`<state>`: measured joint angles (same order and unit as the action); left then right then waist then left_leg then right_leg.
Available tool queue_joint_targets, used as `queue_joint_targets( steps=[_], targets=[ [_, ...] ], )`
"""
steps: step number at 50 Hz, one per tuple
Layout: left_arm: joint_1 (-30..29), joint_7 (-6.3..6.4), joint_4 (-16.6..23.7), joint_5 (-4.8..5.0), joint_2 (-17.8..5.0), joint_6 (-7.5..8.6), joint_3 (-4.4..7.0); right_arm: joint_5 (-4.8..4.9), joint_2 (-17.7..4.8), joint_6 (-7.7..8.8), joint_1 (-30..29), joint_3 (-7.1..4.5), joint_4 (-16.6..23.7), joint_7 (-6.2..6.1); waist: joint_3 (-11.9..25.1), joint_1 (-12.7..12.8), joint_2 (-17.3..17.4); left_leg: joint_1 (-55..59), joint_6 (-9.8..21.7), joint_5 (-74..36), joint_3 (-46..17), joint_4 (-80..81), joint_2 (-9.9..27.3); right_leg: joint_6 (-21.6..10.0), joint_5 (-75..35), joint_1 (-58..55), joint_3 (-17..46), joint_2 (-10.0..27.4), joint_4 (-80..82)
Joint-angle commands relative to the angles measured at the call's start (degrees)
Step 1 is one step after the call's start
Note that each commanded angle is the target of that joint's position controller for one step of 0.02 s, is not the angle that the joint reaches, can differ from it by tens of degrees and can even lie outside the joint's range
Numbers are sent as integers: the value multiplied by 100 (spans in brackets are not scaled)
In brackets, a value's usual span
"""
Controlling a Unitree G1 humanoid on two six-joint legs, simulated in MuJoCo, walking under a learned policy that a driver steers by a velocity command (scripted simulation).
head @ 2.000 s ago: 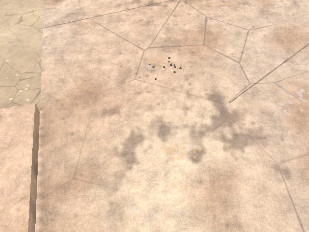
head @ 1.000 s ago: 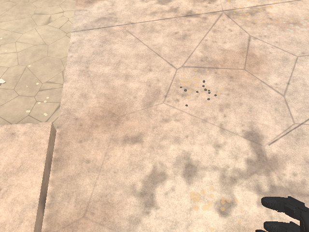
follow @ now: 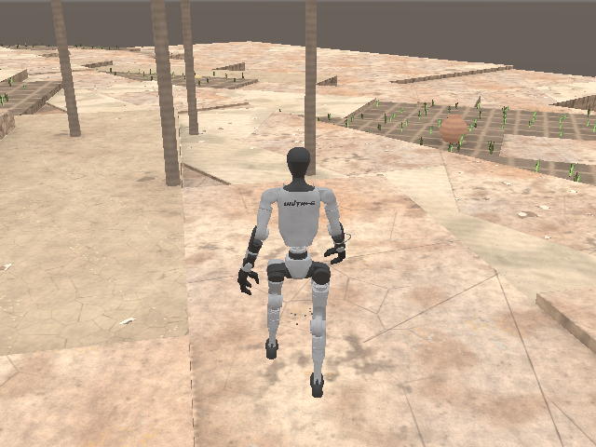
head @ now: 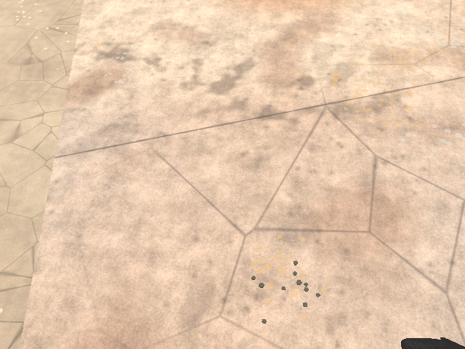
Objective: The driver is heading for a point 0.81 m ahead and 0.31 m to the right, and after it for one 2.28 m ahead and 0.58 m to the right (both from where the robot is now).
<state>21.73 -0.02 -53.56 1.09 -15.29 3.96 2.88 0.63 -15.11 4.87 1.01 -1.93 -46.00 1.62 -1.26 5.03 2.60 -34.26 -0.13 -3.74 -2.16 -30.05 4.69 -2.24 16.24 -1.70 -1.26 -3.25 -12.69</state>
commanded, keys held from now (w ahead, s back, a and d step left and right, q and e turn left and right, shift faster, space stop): w+e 1.00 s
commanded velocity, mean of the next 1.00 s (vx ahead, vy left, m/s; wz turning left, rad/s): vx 0.50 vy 0.00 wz -0.52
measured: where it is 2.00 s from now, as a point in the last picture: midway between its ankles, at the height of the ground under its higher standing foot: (383, 207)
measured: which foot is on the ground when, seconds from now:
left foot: up 0.00-0.06, down 0.08-0.60, up 0.62-1.00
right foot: down 0.00-0.10, up 0.12-0.58, down 0.60-1.00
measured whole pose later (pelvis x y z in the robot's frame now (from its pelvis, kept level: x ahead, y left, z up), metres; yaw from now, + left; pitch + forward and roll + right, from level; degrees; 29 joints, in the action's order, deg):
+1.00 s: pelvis +0.54 -0.12 +0.00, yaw -33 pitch +2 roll +0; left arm 21.0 0.8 -42.8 1.3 -16.2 2.7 4.7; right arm 0.2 -16.3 5.9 -0.9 -2.8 -43.3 1.3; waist -1.7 4.7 2.7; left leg -34.2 -2.6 -3.8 -5.4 -29.8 2.2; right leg -4.3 17.6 4.7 8.8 -5.8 -21.2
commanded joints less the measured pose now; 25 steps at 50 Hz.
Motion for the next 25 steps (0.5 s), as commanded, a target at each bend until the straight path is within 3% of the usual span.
queue_joint_targets(
  steps=[1, 2, 3, 4, 5, 6, 7, 8, 9, 10, 12, 15, 20, 23, 25],
  targets=[
    [111, 83, 171, 30, -1087, -50, 273, 17, -645, 175, -400, -157, 457, 62, -218, -278, -692, 238, 111, 388, -32, 315, -141, -785, -2059, -11, 1107, 1762, -142],
    [28, 91, 192, 28, -1124, -75, 291, 17, -749, 198, -102, -206, 384, 54, -58, -468, -771, 728, 185, 601, 62, 380, -240, -723, -2531, 6, 1125, 1727, -456],
    [-49, 91, 227, 9, -1055, -95, 263, 6, -950, 215, 589, -321, 179, 16, 364, -826, -724, 1743, 331, 639, 189, 509, -348, -586, -3121, 182, 965, 1456, -1196],
    [-89, 87, 352, -68, -793, -89, 161, -81, -1264, 223, 1582, -439, -30, -40, 1204, -1242, -514, 3418, 616, 544, -270, 136, 206, -398, -2551, 1015, 752, 1116, -2581],
    [574, 59, 498, -57, -129, 0, -22, -157, -1814, 155, 2229, -595, -154, -82, 2166, -1106, 798, 5773, 1397, 1444, -2513, 317, 1687, 67, -394, 3297, 202, 218, -4791],
    [568, 51, 468, 43, -331, 89, 5, -107, -1387, 119, 2262, -472, -143, -69, 2472, -1158, 1288, 5856, 1572, 2219, -3828, 1081, 2001, 82, 1769, 4057, 819, 148, -5740],
    [98, 54, 572, 181, -866, 110, 166, -69, -1005, 115, 1876, -356, -104, -87, 1521, -1146, 819, 5116, 1274, 2546, -3020, 1233, 1796, 31, 1454, 4492, 929, 471, -6120],
    [-219, 78, 652, 186, -887, 100, 188, -62, -819, 115, 1494, -301, -53, -102, 952, -1020, 519, 4326, 1093, 2286, -2268, 1376, 1607, 11, 954, 4484, 760, 744, -6040],
    [-365, 101, 677, 123, -820, 67, 210, -76, -629, 125, 1166, -251, -71, -91, 530, -865, 323, 3599, 1008, 1875, -1701, 1602, 1380, 26, 567, 4294, 708, 915, -5762],
    [-293, 104, 665, 89, -718, -5, 245, -121, -513, 156, 958, -220, -81, -85, 324, -675, 463, 3088, 931, 1554, -1221, 1800, 1208, 33, 277, 3980, 754, 1083, -5528],
    [-200, 79, 701, 97, -451, -159, 229, -144, -505, 202, 768, -245, -136, -80, 145, -493, 456, 2569, 971, 1134, -634, 2108, 1106, 71, 36, 3674, 690, 1195, -5374],
    [-489, 70, 930, 52, -376, -272, 235, -153, -691, 241, 801, -323, -254, -132, -49, -443, 197, 2506, 1077, 554, -4, 2312, 1118, 160, -550, 3997, 713, 1251, -4877],
    [-1344, -122, 1252, 18, -243, -198, 155, -117, -940, 152, 1012, -393, -355, -230, -250, -714, -23, 2788, 962, 148, 912, 2370, 976, 135, -1793, 3887, 277, 1119, -3226],
    [-1856, -229, 1513, 17, -250, -205, 125, -35, -1088, 46, 1312, -445, -451, -247, -406, -892, -88, 3344, 905, -9, 1128, 2238, 1142, 28, -1700, 4000, 53, 1030, -2691],
    [-2011, -284, 1674, 15, -328, -222, 144, 34, -1183, -48, 1411, -485, -498, -248, -435, -867, -44, 3774, 812, -501, 1241, 1957, 1266, -108, -1313, 4023, -78, 928, -2491]
  ],
)
Keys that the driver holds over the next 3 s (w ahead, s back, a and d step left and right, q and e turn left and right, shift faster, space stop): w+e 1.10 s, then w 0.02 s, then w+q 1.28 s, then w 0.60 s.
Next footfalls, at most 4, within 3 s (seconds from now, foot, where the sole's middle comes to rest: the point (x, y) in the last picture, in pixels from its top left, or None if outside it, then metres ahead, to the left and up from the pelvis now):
0.08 left None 0.23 0.14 -0.78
0.60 right None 0.45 -0.17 -0.78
1.08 left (310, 246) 0.81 -0.13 -0.78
1.54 right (415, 247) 0.83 -0.46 -0.78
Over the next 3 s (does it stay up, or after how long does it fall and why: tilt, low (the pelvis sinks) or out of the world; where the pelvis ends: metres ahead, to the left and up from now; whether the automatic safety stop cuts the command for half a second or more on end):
stays up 1.55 -0.43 -0.01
